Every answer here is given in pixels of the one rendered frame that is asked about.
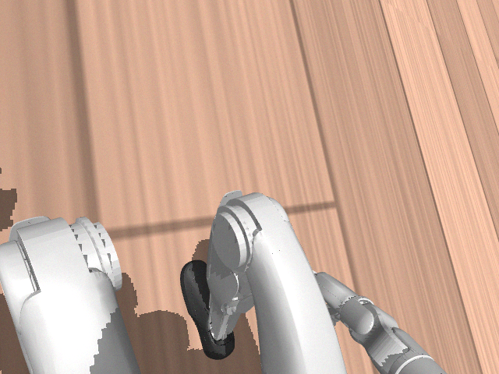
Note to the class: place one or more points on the right robot hand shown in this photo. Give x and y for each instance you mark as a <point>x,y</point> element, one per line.
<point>335,293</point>

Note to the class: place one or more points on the right robot foot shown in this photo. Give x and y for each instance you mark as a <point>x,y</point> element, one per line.
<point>196,293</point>

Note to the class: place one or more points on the right robot arm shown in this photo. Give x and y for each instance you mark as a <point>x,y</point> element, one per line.
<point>391,350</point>

